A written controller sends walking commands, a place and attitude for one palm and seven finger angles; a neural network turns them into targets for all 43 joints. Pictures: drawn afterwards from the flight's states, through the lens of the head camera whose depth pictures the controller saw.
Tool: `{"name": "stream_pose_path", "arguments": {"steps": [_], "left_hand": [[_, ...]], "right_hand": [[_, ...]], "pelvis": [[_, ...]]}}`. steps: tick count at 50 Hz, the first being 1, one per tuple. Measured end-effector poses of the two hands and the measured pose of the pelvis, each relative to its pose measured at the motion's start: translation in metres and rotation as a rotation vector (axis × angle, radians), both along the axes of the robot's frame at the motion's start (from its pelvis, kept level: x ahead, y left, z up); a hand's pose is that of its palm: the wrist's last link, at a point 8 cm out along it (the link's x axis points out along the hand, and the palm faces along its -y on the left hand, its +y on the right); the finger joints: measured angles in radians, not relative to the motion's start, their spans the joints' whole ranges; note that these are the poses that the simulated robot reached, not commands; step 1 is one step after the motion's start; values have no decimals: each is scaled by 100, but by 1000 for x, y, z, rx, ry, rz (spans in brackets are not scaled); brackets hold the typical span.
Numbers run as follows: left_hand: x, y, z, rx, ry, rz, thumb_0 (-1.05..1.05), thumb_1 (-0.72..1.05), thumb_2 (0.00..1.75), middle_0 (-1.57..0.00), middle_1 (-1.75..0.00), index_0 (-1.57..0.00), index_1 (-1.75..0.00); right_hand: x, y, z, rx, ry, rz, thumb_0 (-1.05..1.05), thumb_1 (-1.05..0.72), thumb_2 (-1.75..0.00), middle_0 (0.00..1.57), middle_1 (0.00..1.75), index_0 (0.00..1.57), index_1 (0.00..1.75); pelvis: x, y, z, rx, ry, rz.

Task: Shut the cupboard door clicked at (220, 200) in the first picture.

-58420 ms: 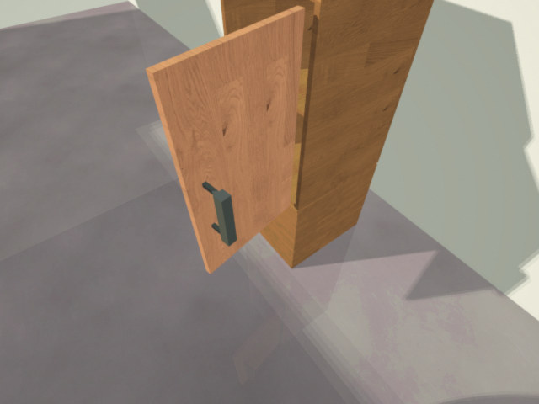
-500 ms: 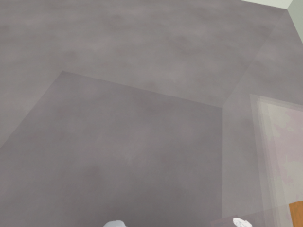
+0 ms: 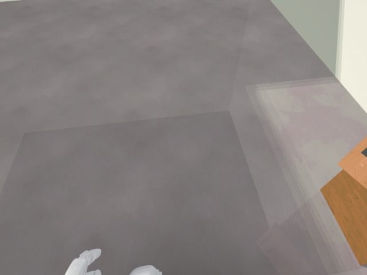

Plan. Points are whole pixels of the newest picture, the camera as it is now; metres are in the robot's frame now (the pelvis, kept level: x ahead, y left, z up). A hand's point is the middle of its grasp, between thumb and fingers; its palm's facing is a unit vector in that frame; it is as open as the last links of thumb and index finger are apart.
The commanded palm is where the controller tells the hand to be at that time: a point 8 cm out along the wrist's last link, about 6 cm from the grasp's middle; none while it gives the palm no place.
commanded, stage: turn to face it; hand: left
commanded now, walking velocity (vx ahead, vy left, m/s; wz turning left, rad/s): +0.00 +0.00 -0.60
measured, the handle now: out of the picture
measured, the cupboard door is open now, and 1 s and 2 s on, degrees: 24 24 24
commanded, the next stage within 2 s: take the last steps up to it in 1.48 s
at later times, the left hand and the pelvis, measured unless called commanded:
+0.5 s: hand (103, 262) +0.17 +0.22 -0.15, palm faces -0.26 -0.94 -0.20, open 7.4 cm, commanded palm none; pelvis +0.02 +0.03 +0.02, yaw -18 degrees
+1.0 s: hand (144, 243) +0.21 +0.12 -0.15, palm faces -0.55 -0.80 -0.22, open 7.4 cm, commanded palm none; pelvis +0.03 +0.00 +0.01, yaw -35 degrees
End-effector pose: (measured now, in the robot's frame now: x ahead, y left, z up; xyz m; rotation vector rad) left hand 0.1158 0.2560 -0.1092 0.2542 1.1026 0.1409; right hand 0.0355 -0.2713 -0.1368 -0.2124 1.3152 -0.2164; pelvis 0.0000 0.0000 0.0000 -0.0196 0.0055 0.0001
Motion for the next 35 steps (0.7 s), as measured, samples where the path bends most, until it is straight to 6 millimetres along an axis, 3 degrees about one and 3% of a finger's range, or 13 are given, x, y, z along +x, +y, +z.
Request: {"name": "stream_pose_path", "arguments": {"steps": [8,13,16,21,26,31,35], "left_hand": [[0,-15,-6,-38,84,-68,1,90,90,-20,-30,-20,-30],[7,-2,-23,-69,120,-97,1,90,90,-20,-30,-20,-30],[18,9,-33,-76,137,-117,1,90,90,-20,-30,-20,-30],[40,16,-24,-72,145,-173,1,91,90,-20,-29,-20,-30],[62,8,-13,-52,141,-241,1,91,90,-20,-29,-20,-30],[89,-22,-6,-24,117,-341,1,91,90,-20,-29,-20,-30],[108,-55,-6,5,49,-423,1,91,90,-20,-29,-20,-30]], "right_hand": [[19,0,24,-21,-100,-57,1,-91,-90,20,30,20,30],[31,15,33,-56,-164,-82,1,-91,-90,20,30,20,30],[28,27,37,-77,-182,-91,0,-91,-90,20,30,20,30],[4,42,46,-74,-146,-137,0,-90,-90,20,30,20,30],[-26,46,43,-50,-107,-228,0,-90,-90,20,30,20,30],[-64,38,28,-18,-70,-336,0,-90,-90,20,30,20,30],[-96,22,4,10,-40,-417,0,-90,-90,20,30,20,30]], "pelvis": [[7,3,11,16,8,-95],[15,20,6,6,12,-157],[17,30,2,2,11,-199],[19,35,13,-19,4,-262],[21,33,18,-25,9,-329],[19,21,14,-18,8,-395],[16,2,-1,13,5,-443]]}}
